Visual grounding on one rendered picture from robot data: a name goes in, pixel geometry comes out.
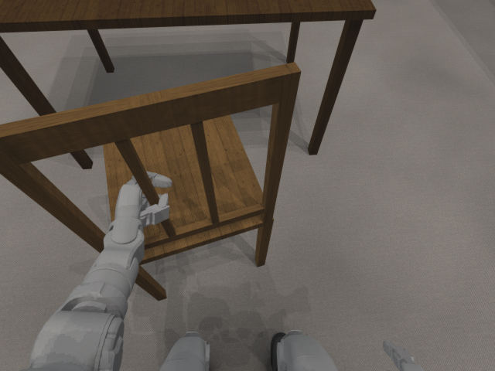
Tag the right robot foot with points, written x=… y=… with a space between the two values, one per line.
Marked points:
x=277 y=338

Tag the robot right shin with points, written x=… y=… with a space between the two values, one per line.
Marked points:
x=293 y=332

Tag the chair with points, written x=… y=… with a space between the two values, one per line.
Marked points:
x=184 y=133

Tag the right robot hand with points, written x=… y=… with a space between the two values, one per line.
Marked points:
x=402 y=358

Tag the left robot hand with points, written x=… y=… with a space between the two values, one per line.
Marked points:
x=131 y=202

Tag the robot left upper arm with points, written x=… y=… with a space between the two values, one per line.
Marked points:
x=80 y=341

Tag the robot left forearm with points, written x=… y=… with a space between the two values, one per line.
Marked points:
x=110 y=280

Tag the table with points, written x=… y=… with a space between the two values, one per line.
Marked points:
x=91 y=15

